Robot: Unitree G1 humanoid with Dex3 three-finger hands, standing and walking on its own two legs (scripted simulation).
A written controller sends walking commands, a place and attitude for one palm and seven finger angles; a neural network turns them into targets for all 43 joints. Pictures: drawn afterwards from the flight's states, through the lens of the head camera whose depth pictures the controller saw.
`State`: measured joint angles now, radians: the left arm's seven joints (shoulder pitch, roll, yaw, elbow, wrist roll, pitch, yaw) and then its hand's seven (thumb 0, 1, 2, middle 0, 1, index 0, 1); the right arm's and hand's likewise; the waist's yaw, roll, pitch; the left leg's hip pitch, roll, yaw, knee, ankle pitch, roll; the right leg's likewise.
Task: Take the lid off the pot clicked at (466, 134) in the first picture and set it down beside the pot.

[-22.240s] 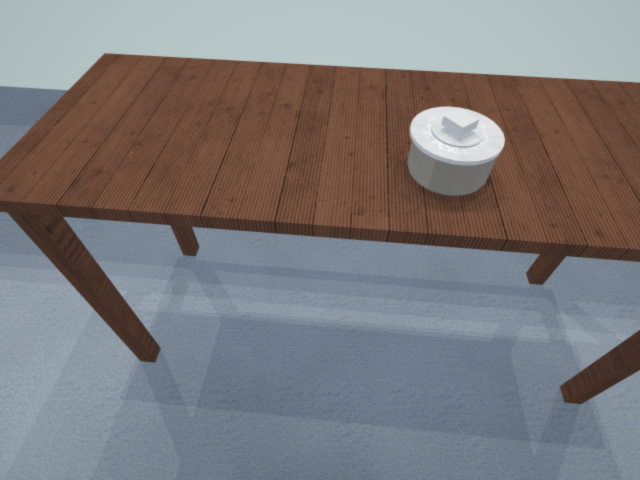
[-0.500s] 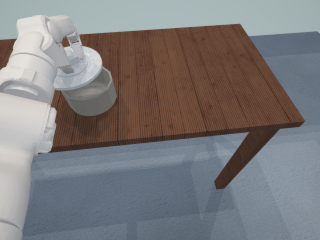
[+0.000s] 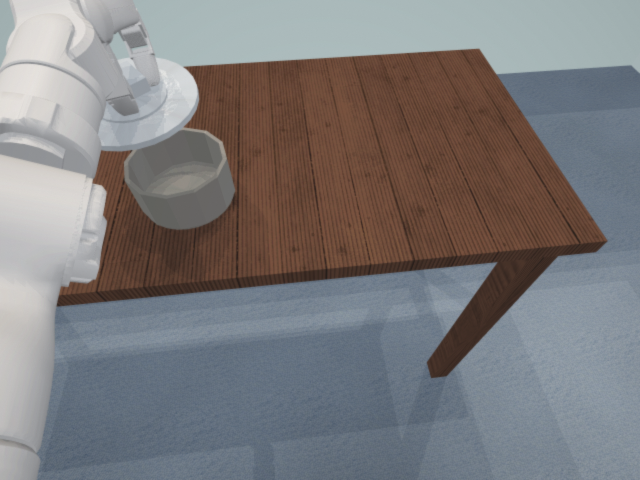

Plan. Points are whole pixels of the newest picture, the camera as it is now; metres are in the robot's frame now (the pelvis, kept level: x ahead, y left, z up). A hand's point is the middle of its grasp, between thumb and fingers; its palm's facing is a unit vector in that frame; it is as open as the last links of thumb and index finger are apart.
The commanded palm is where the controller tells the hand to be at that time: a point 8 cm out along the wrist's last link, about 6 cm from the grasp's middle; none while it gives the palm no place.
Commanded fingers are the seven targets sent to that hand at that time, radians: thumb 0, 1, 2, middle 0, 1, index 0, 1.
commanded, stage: lift the lid straight up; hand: left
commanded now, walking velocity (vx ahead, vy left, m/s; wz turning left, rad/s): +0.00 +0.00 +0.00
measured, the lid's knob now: (122, 83) +0.54 +0.16 +0.21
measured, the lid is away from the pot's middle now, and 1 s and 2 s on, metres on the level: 0.02 0.09 0.18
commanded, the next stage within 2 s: move the lid sideways beside the pot in 0.44 s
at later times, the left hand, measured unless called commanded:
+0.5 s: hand (96, 56) +0.52 +0.17 +0.25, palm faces -0.32 -0.15 -0.94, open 6.9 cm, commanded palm +0.54 +0.17 +0.32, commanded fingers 0.00 0.68 0.74 -0.88 -1.14 -0.95 -1.13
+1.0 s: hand (35, 64) +0.52 +0.23 +0.25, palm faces -0.31 -0.13 -0.94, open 6.9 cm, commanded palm +0.55 +0.23 +0.32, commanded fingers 0.00 0.68 0.74 -0.88 -1.14 -0.95 -1.13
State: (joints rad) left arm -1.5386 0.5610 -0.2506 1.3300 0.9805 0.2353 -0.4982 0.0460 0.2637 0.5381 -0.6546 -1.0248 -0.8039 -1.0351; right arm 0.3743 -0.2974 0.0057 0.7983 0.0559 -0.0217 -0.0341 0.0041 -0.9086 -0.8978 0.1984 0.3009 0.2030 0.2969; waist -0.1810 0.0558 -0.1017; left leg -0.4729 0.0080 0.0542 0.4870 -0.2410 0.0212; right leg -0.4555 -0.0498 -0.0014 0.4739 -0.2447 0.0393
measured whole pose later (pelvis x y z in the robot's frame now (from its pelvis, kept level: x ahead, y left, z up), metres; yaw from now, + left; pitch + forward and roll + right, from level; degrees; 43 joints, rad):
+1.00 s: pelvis +0.01 +0.00 +0.00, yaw +0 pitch +13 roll -1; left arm -1.52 0.72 -0.21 1.28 1.02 0.18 -0.53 0.05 0.26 0.54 -0.66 -1.02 -0.81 -1.04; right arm 0.34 -0.29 0.01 0.78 0.07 0.04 -0.04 0.00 -0.91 -0.90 0.20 0.30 0.20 0.30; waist -0.17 0.04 -0.10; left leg -0.46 0.01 0.05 0.49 -0.26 0.02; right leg -0.42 -0.04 -0.01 0.44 -0.24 0.04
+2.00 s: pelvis +0.02 +0.00 +0.00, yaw -1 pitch +14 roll -2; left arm -1.48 0.93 -0.14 1.29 1.04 0.12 -0.57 0.04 0.26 0.54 -0.65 -1.02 -0.81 -1.04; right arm 0.32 -0.30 0.04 0.79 0.10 0.09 -0.08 0.00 -0.91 -0.90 0.20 0.30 0.20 0.30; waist -0.17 0.04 -0.08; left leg -0.47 0.04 0.04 0.51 -0.28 0.02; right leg -0.42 -0.02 -0.01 0.41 -0.24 0.04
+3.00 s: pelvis +0.03 +0.01 +0.00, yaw -1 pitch +15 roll -3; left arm -1.52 1.07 -0.11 1.35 1.06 0.13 -0.58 0.04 0.27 0.54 -0.65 -1.02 -0.81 -1.04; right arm 0.34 -0.31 0.07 0.77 0.12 0.08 -0.09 0.00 -0.91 -0.90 0.20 0.30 0.20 0.30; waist -0.19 0.04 -0.07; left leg -0.51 0.04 0.04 0.57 -0.32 0.02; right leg -0.43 -0.01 -0.01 0.42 -0.25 0.05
